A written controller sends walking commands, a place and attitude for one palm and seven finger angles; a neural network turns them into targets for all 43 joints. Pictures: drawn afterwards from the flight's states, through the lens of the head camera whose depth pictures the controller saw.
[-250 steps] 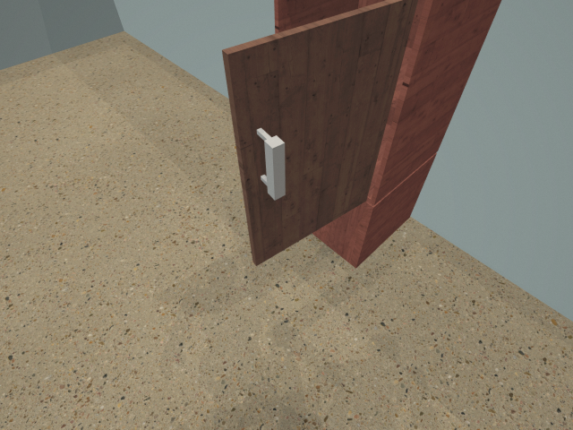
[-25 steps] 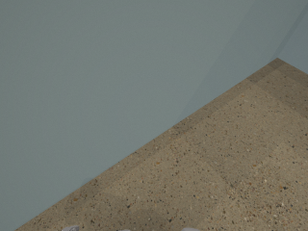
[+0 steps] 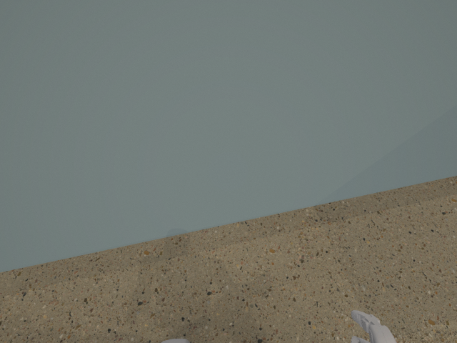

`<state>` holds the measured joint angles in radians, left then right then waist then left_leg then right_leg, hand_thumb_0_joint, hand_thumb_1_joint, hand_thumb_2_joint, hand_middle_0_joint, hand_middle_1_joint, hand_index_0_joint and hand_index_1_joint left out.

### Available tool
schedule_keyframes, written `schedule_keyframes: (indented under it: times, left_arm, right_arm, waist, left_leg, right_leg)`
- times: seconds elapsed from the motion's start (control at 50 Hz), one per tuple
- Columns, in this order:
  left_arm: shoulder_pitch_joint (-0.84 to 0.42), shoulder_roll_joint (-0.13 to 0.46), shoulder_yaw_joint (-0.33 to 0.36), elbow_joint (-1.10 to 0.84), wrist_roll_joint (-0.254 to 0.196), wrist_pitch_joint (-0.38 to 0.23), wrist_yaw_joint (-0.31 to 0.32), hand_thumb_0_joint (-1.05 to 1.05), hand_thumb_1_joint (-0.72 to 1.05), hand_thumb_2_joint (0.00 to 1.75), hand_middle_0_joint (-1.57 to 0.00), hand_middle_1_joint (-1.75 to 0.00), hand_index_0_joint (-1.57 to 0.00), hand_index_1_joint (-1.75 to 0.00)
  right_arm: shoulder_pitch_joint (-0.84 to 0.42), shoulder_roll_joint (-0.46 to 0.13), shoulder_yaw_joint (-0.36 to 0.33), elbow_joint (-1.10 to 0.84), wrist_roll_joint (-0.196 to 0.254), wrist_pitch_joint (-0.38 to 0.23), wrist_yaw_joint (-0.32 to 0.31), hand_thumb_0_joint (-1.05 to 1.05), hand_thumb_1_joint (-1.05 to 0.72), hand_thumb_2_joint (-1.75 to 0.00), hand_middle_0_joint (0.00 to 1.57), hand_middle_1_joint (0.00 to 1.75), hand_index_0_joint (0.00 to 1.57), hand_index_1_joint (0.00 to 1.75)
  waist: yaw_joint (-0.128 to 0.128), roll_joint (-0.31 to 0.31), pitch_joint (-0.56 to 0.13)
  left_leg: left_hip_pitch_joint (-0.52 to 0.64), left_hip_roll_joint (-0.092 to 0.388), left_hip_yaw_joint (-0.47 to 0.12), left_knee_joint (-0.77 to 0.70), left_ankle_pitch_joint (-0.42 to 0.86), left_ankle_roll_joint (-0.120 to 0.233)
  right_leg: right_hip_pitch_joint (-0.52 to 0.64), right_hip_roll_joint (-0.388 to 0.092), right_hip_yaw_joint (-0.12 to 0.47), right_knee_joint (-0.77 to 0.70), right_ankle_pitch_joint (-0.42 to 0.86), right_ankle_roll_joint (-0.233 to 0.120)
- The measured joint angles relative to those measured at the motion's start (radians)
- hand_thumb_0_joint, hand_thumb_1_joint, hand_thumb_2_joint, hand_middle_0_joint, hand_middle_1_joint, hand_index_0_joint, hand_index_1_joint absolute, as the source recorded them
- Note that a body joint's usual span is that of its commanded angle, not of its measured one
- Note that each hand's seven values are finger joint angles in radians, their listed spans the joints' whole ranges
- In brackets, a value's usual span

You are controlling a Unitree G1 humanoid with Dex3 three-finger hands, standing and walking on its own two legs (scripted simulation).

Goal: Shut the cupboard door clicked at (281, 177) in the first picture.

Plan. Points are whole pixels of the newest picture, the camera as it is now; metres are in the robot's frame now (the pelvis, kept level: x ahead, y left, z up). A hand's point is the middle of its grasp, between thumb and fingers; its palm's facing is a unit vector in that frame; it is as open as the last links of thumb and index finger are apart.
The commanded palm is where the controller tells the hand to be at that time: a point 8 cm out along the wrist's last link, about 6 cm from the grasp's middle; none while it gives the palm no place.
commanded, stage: turn to face it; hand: left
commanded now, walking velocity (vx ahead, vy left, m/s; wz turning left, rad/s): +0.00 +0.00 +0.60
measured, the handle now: out of the picture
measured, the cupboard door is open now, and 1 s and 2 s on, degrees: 82 82 82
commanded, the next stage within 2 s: none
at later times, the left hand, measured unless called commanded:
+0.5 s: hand out of the picture +0.03 +0.15 -0.14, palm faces +0.31 -0.92 -0.25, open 7.4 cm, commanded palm none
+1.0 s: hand out of the picture +0.00 +0.15 -0.13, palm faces +0.57 -0.76 -0.31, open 7.4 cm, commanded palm none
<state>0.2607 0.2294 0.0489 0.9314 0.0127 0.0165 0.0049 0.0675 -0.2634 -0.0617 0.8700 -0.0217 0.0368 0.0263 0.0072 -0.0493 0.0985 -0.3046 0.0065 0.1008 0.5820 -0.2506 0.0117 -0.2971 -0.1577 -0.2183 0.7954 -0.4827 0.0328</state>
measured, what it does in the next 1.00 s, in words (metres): steps on the spot, turning left: right foot, then left foot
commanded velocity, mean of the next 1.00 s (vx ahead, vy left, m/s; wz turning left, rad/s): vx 0.00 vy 0.00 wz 0.60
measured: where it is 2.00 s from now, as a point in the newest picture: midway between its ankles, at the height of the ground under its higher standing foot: outside the picture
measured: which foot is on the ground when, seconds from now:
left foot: down 0.00-0.26, up 0.28-0.58, down 0.60-0.92, up 0.94-1.00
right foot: up 0.00-0.24, down 0.26-0.60, up 0.62-0.90, down 0.92-1.00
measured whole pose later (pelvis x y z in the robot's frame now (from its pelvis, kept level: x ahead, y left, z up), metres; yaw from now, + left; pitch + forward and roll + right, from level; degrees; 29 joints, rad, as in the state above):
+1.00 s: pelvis +0.04 -0.08 +0.01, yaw +37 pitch +1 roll +1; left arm 0.15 0.21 0.05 0.87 0.02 0.00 0.02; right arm 0.17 -0.26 -0.09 0.94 -0.02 0.08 0.01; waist -0.02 0.05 0.11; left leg -0.46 -0.03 -0.06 1.00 -0.48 -0.04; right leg -0.29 -0.06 -0.09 0.60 -0.32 -0.02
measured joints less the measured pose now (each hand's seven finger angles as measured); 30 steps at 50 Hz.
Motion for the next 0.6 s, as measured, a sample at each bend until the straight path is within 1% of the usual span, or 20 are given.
schedule_keyframes:
  times: [0.02,0.04,0.08,0.12,0.16,0.2,0.24,0.26,0.28,0.3,0.32,0.36,0.38,0.4,0.42,0.46,0.54,0.58,0.6]
  left_arm:
    - [-0.010,0.011,0.002,0.002,0.001,0.016,0.003,0.01,0.90,0.90,-0.20,-0.30,-0.20,-0.30]
    - [-0.021,0.019,0.007,0.006,0.001,0.028,0.007,0.01,0.91,0.90,-0.20,-0.30,-0.20,-0.30]
    - [-0.047,0.027,0.015,0.006,0.001,0.042,0.010,0.01,0.91,0.90,-0.20,-0.30,-0.20,-0.30]
    - [-0.068,0.029,0.020,-0.007,0.001,0.045,0.005,0.01,0.91,0.90,-0.20,-0.30,-0.20,-0.30]
    - [-0.081,0.026,0.022,-0.024,0.001,0.040,0.000,0.01,0.91,0.90,-0.20,-0.30,-0.20,-0.30]
    - [-0.089,0.022,0.022,-0.041,0.000,0.032,-0.004,0.01,0.91,0.90,-0.20,-0.30,-0.20,-0.30]
    - [-0.087,0.019,0.020,-0.056,0.000,0.018,-0.006,0.01,0.91,0.90,-0.20,-0.30,-0.20,-0.30]
    - [-0.079,0.023,0.018,-0.068,0.003,0.007,-0.006,0.01,0.91,0.90,-0.20,-0.30,-0.20,-0.30]
    - [-0.079,0.016,0.018,-0.070,0.008,-0.003,-0.002,0.01,0.91,0.90,-0.20,-0.30,-0.20,-0.30]
    - [-0.081,0.007,0.013,-0.071,0.010,-0.008,0.001,0.01,0.91,0.90,-0.20,-0.30,-0.20,-0.30]
    - [-0.079,-0.002,0.009,-0.072,0.011,-0.010,0.004,0.01,0.91,0.90,-0.20,-0.30,-0.20,-0.30]
    - [-0.070,-0.019,0.003,-0.070,0.012,-0.008,0.011,0.01,0.91,0.90,-0.20,-0.30,-0.20,-0.30]
    - [-0.064,-0.026,0.000,-0.068,0.013,-0.006,0.013,0.01,0.91,0.90,-0.20,-0.30,-0.20,-0.30]
    - [-0.058,-0.030,-0.002,-0.064,0.013,-0.004,0.014,0.01,0.91,0.90,-0.20,-0.30,-0.20,-0.30]
    - [-0.054,-0.034,-0.005,-0.061,0.014,-0.003,0.014,0.01,0.91,0.90,-0.20,-0.30,-0.20,-0.30]
    - [-0.050,-0.038,-0.008,-0.056,0.015,-0.004,0.013,0.01,0.91,0.90,-0.20,-0.30,-0.20,-0.30]
    - [-0.050,-0.036,-0.007,-0.049,0.015,-0.010,0.007,0.01,0.90,0.90,-0.20,-0.30,-0.20,-0.30]
    - [-0.045,-0.029,-0.002,-0.045,0.010,-0.008,0.003,0.01,0.90,0.90,-0.20,-0.30,-0.20,-0.30]
    - [-0.037,-0.027,0.002,-0.046,0.005,-0.003,0.001,0.01,0.90,0.90,-0.20,-0.30,-0.20,-0.30]
  right_arm:
    - [-0.001,0.008,0.003,-0.003,0.001,-0.006,-0.003,0.01,-0.91,-0.90,0.19,0.30,0.20,0.30]
    - [0.003,0.015,0.007,-0.005,0.000,-0.010,-0.007,0.00,-0.91,-0.90,0.19,0.30,0.20,0.30]
    - [0.018,0.026,0.012,-0.004,-0.002,-0.010,-0.016,0.00,-0.91,-0.90,0.20,0.30,0.20,0.30]
    - [0.032,0.031,0.015,0.004,-0.005,-0.004,-0.021,0.00,-0.91,-0.90,0.20,0.30,0.20,0.30]
    - [0.043,0.033,0.015,0.014,-0.007,0.004,-0.020,0.00,-0.91,-0.89,0.20,0.30,0.20,0.30]
    - [0.053,0.033,0.011,0.021,-0.008,0.012,-0.018,0.00,-0.91,-0.89,0.20,0.30,0.20,0.30]
    - [0.065,0.031,0.006,0.024,-0.006,0.022,-0.016,0.01,-0.91,-0.89,0.20,0.30,0.21,0.30]
    - [0.074,0.032,0.003,0.022,-0.003,0.026,-0.015,0.01,-0.91,-0.89,0.20,0.30,0.21,0.30]
    - [0.072,0.027,-0.004,0.025,0.000,0.030,-0.014,0.01,-0.91,-0.89,0.20,0.30,0.21,0.30]
    - [0.070,0.020,-0.011,0.029,0.001,0.035,-0.014,0.01,-0.91,-0.89,0.20,0.30,0.21,0.30]
    - [0.068,0.014,-0.017,0.033,0.002,0.039,-0.014,0.01,-0.91,-0.89,0.20,0.30,0.20,0.30]
    - [0.065,0.008,-0.023,0.041,0.002,0.045,-0.010,0.01,-0.91,-0.89,0.20,0.30,0.20,0.30]
    - [0.064,0.008,-0.023,0.044,0.002,0.047,-0.007,0.01,-0.91,-0.89,0.20,0.30,0.20,0.30]
    - [0.064,0.010,-0.023,0.045,0.003,0.048,-0.005,0.01,-0.91,-0.90,0.20,0.30,0.20,0.30]
    - [0.065,0.014,-0.021,0.046,0.004,0.048,-0.002,0.01,-0.91,-0.90,0.20,0.30,0.20,0.30]
    - [0.067,0.023,-0.017,0.046,0.006,0.045,0.002,0.01,-0.91,-0.90,0.20,0.30,0.20,0.30]
    - [0.063,0.038,-0.005,0.044,0.010,0.035,0.005,0.01,-0.91,-0.90,0.19,0.30,0.20,0.30]
    - [0.064,0.041,0.000,0.037,0.009,0.025,0.006,0.01,-0.91,-0.90,0.20,0.30,0.20,0.30]
    - [0.071,0.035,0.002,0.028,0.007,0.016,0.008,0.01,-0.91,-0.90,0.20,0.30,0.20,0.30]
  waist:
    - [0.003,-0.009,0.007]
    - [0.006,-0.012,0.010]
    - [0.007,-0.003,0.010]
    - [0.010,0.011,0.010]
    - [0.009,0.030,0.009]
    - [0.005,0.051,0.005]
    - [-0.001,0.068,-0.001]
    - [-0.001,0.066,-0.011]
    - [0.000,0.074,-0.008]
    - [-0.004,0.084,0.000]
    - [-0.007,0.087,0.007]
    - [-0.012,0.086,0.013]
    - [-0.016,0.080,0.012]
    - [-0.020,0.072,0.011]
    - [-0.024,0.063,0.009]
    - [-0.025,0.042,0.008]
    - [-0.012,0.010,0.013]
    - [-0.011,0.001,0.010]
    - [-0.014,0.011,-0.002]
  left_leg:
    - [-0.009,-0.005,-0.010,0.029,-0.032,0.007]
    - [-0.013,-0.007,-0.023,0.042,-0.056,0.007]
    - [-0.009,-0.005,-0.054,0.032,-0.064,-0.003]
    - [0.000,-0.002,-0.085,0.007,-0.046,-0.016]
    - [0.004,0.002,-0.112,-0.009,-0.033,-0.025]
    - [0.001,0.006,-0.140,-0.008,-0.031,-0.036]
    - [-0.015,0.007,-0.167,0.017,-0.042,-0.052]
    - [-0.034,-0.002,-0.176,0.046,-0.056,-0.054]
    - [-0.062,-0.006,-0.183,0.112,-0.127,-0.053]
    - [-0.097,-0.015,-0.183,0.213,-0.201,-0.048]
    - [-0.133,-0.024,-0.172,0.325,-0.245,-0.045]
    - [-0.183,-0.024,-0.134,0.499,-0.249,-0.049]
    - [-0.192,-0.019,-0.114,0.535,-0.238,-0.054]
    - [-0.192,-0.013,-0.095,0.538,-0.230,-0.059]
    - [-0.183,-0.007,-0.077,0.515,-0.224,-0.063]
    - [-0.150,0.002,-0.046,0.423,-0.222,-0.069]
    - [-0.061,0.005,-0.007,0.197,-0.206,-0.065]
    - [-0.002,0.004,0.005,0.053,-0.121,-0.055]
    - [0.021,0.012,-0.010,-0.015,-0.037,-0.032]
  right_leg:
    - [-0.043,0.010,0.047,0.101,-0.052,0.015]
    - [-0.081,0.025,0.086,0.181,-0.078,0.026]
    - [-0.139,0.050,0.137,0.272,-0.066,0.040]
    - [-0.168,0.064,0.167,0.269,-0.026,0.044]
    - [-0.166,0.073,0.183,0.195,0.003,0.044]
    - [-0.139,0.086,0.187,0.085,0.032,0.042]
    - [-0.085,0.102,0.179,-0.058,0.098,0.039]
    - [-0.054,0.099,0.177,-0.146,0.127,0.028]
    - [-0.058,0.100,0.169,-0.144,0.144,0.004]
    - [-0.060,0.095,0.154,-0.127,0.149,-0.017]
    - [-0.054,0.087,0.141,-0.124,0.151,-0.031]
    - [-0.028,0.072,0.117,-0.153,0.162,-0.042]
    - [-0.014,0.065,0.106,-0.175,0.171,-0.043]
    - [0.000,0.057,0.095,-0.197,0.180,-0.043]
    - [0.012,0.050,0.083,-0.218,0.187,-0.043]
    - [0.029,0.035,0.057,-0.246,0.196,-0.041]
    - [0.034,0.009,0.004,-0.236,0.183,-0.033]
    - [0.022,-0.006,-0.024,-0.190,0.155,-0.022]
    - [0.001,-0.006,-0.039,-0.145,0.133,-0.014]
